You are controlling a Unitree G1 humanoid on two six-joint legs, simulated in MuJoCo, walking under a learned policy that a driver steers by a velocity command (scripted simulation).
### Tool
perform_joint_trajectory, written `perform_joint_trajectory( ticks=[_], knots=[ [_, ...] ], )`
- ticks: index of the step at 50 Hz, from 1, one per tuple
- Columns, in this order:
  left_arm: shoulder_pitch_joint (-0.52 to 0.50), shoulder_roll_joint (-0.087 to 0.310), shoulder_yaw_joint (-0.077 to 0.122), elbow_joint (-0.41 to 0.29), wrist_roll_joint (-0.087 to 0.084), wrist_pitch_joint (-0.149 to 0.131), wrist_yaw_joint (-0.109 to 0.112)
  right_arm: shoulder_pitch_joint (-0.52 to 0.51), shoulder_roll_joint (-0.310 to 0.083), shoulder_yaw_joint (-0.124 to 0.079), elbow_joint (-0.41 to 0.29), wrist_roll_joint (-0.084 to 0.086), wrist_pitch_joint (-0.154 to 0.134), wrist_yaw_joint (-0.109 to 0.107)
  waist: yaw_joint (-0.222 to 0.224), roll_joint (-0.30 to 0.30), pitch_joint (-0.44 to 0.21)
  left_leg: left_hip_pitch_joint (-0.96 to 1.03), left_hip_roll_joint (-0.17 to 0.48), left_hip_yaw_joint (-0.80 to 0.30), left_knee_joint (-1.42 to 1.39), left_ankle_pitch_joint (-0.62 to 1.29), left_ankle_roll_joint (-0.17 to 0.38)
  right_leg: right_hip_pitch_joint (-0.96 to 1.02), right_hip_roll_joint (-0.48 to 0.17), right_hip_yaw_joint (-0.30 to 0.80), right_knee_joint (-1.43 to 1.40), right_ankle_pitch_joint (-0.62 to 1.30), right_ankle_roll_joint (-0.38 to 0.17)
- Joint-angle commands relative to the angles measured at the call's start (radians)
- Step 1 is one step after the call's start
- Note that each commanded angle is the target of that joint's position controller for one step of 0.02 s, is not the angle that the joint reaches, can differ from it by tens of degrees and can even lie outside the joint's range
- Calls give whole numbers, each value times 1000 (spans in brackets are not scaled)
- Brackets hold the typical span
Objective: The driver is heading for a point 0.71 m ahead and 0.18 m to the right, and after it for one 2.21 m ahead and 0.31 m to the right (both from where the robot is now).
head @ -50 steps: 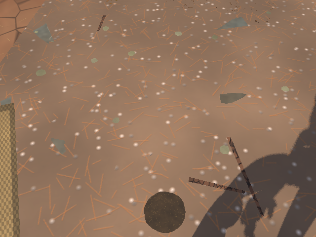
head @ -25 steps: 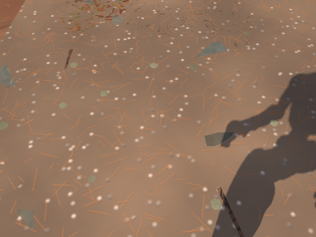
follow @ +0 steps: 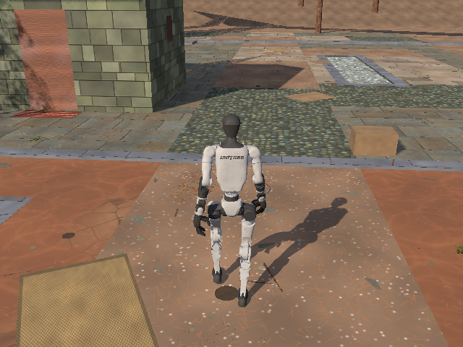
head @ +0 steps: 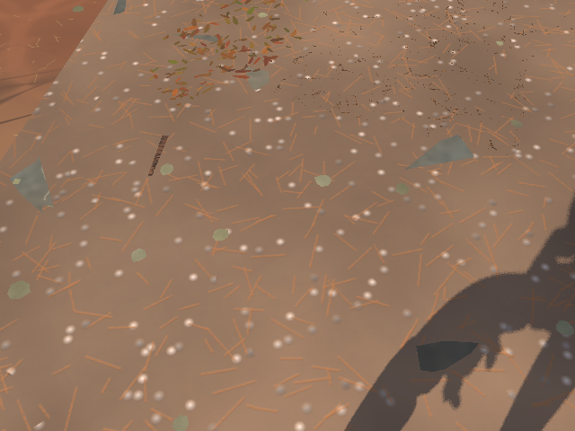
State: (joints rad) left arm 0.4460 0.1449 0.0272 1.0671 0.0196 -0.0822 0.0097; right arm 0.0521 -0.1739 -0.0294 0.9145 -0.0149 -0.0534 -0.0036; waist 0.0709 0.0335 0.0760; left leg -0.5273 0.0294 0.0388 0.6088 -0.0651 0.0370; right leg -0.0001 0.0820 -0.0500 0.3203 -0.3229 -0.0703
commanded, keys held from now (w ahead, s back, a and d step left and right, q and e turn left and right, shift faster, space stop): e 0.32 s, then w+e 0.22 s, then w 0.46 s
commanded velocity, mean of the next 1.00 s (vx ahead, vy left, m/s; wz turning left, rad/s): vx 0.28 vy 0.00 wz -0.38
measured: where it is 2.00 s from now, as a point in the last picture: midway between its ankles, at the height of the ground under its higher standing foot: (428, 311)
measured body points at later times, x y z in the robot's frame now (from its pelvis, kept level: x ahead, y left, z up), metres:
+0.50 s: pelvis +0.06 +0.00 +0.00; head +0.06 -0.02 +0.45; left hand +0.23 +0.22 -0.12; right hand +0.07 -0.29 -0.14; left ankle +0.14 +0.09 -0.74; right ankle +0.00 -0.08 -0.73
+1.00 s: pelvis +0.25 -0.07 -0.02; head +0.28 -0.08 +0.43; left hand +0.29 +0.20 -0.16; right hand +0.33 -0.36 -0.12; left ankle +0.39 -0.04 -0.74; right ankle +0.01 -0.08 -0.73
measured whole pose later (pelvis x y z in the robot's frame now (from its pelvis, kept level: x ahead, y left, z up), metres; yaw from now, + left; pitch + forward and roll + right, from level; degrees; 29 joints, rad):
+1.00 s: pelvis +0.25 -0.07 -0.02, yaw -24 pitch +2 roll +0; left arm 0.49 0.23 0.04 0.98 0.02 -0.07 0.01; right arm 0.06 -0.23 -0.04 0.77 -0.03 -0.04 0.03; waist 0.05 0.00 0.04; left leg -0.48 -0.01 0.10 0.55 -0.12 0.09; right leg 0.15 0.03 0.05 0.34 -0.47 -0.05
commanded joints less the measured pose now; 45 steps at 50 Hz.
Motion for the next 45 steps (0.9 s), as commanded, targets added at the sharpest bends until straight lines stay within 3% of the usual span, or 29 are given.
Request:
perform_joint_trajectory(
  ticks=[1, 2, 3, 4, 5, 6, 7, 8, 11, 16, 19, 21, 23, 24, 25, 26, 27, 28, 29, 30, 31, 32, 34, 40, 45],
  knots=[
    [-43, 176, 40, -59, -5, 2, 12, 201, -124, -36, 13, -1, -27, -24, -123, -126, -83, 233, -49, 0, -167, 46, 27, -20, -207, 147, 233, 880, -61],
    [-54, 160, 38, -81, -23, 0, 12, 298, -169, -49, 33, -19, -46, -32, -153, -59, -152, 428, 41, -51, -202, 351, 47, -123, -158, 130, 404, 698, -34],
    [-8, 104, 28, -127, -45, 2, 19, 380, -254, -65, 14, -37, -55, -34, -142, 100, -306, 679, 339, -273, -107, 907, 117, -312, -54, 64, 691, 109, -7],
    [122, 90, 36, -111, -55, 27, 32, 337, -259, -68, -12, 4, -33, -22, -102, 216, -451, 750, 482, -421, -109, 1055, 257, -428, 33, 54, 907, -359, 6],
    [107, 138, 52, -87, -24, 53, 35, 267, -197, -57, -43, 16, -13, -18, -79, 91, -393, 625, 444, -375, -165, 785, 264, -459, -25, 84, 982, -323, 12],
    [21, 135, 57, -101, 1, 65, 23, 189, -127, -38, -63, 14, -3, -23, -74, 36, -260, 484, 373, -288, -228, 510, 236, -487, -59, 83, 974, -251, 24],
    [-27, 122, 61, -117, 10, 75, 12, 140, -99, -27, -70, 4, 6, -35, -54, 38, -155, 362, 313, -215, -290, 335, 200, -493, -89, 80, 931, -197, 37],
    [-56, 122, 66, -132, 18, 89, 3, 135, -96, -25, -67, -3, 10, -48, -44, 71, -106, 287, 276, -158, -326, 253, 184, -482, -108, 78, 896, -150, 50],
    [-32, 103, 67, -140, 15, 122, -4, 149, -124, -31, -69, -13, 7, -54, -23, 59, -127, 230, 261, -75, -344, 223, 201, -446, -91, 45, 884, -98, 69],
    [-154, 118, 60, -215, 15, 155, -22, 139, -161, -41, -84, -15, 14, -46, -42, 97, -127, 241, 278, -18, -379, -56, 192, -452, -125, 20, 665, -50, 70],
    [-196, 146, 58, -259, 12, 156, -54, 142, -220, -62, -99, -14, 25, -27, -60, 116, -152, 219, 308, -27, -441, -406, 165, -363, -117, -26, 526, -81, 42],
    [-198, 171, 64, -278, 7, 151, -74, 139, -253, -75, -110, -15, 34, -20, -61, 110, -148, 190, 326, -26, -469, -542, 133, -284, -98, -58, 441, -120, 13],
    [-141, 164, 62, -271, 1, 142, -83, 122, -269, -84, -117, -11, 45, -14, -35, 79, -128, 148, 323, 7, -447, -606, 93, -175, -80, -87, 308, -110, -22],
    [-70, 153, 60, -244, 0, 134, -81, 106, -256, -84, -120, -9, 55, -10, -5, 44, -109, 90, 291, 58, -379, -638, 57, -77, -59, -94, 203, -87, -45],
    [29, 162, 65, -195, -2, 119, -71, 89, -212, -78, -122, -15, 66, -3, 34, -65, -64, -1, 219, 139, -179, -655, 14, 5, -69, -13, 62, -162, -77],
    [61, 216, 73, -188, 8, 105, -51, 102, -104, -51, -129, -17, 72, 13, 35, -314, -17, -180, 96, 235, 197, -627, -33, 30, -300, 348, -115, -421, -130],
    [18, 316, 87, -241, 5, 99, -28, 14, -107, -48, -205, -22, 68, 10, 26, -297, 66, -392, -17, 88, 302, -502, -63, -58, -461, 728, -261, -636, -232],
    [-40, 290, 83, -240, 8, 99, 0, -53, -163, -56, -228, -22, 51, 20, 7, -191, 123, -387, 46, -17, 336, -338, -64, -132, -439, 662, -311, -587, -225],
    [-102, 270, 72, -250, -1, 87, 6, 8, -185, -63, -201, -11, 37, 34, -51, -188, 102, -330, 52, -31, 308, -223, -66, -135, -382, 556, -301, -430, -187],
    [-130, 256, 68, -254, -5, 69, -1, 64, -189, -64, -162, -17, 28, 42, -75, -170, 67, -276, 50, -26, 282, -159, -67, -96, -324, 449, -281, -244, -153],
    [-126, 237, 63, -253, -9, 49, -5, 98, -189, -67, -131, -31, 26, 46, -75, -144, 26, -236, 42, -7, 299, -106, -65, -58, -283, 368, -259, -99, -134],
    [-102, 212, 55, -241, -13, 32, -10, 117, -178, -65, -117, -35, 28, 48, -75, -121, -11, -215, 40, -5, 313, -79, -60, -21, -265, 321, -241, -2, -124],
    [-37, 210, 54, -214, -17, 13, -18, 89, -152, -59, -125, -28, 35, 49, -60, -107, -23, -237, 40, 1, 315, -55, -56, 34, -260, 286, -220, 111, -122],
    [66, 208, 50, -171, -5, 3, -9, -68, -138, -44, -179, -23, 31, 52, 1, -128, 25, -282, 44, 18, 182, -13, -61, 102, -277, 242, -197, 314, -138],
    [85, 229, 49, -138, 1, -1, 4, -132, -138, -31, -226, -15, 17, 57, 4, -148, 61, -179, 17, 49, 25, -58, 2, 123, -303, 209, -147, 546, -126]
  ],
)
Velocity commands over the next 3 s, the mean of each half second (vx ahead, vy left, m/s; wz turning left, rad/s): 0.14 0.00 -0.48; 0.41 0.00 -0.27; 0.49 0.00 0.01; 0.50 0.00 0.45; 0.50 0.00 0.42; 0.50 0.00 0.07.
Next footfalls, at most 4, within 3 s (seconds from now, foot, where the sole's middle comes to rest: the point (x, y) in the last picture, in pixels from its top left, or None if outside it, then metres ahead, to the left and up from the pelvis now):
0.04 left None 0.18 0.09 -0.77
0.52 right None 0.04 -0.10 -0.77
1.00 left None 0.43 -0.05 -0.77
1.52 right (469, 357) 0.64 -0.35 -0.77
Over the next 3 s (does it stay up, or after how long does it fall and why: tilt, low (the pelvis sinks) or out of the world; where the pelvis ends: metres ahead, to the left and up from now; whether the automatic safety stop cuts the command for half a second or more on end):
stays up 1.31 -0.26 0.01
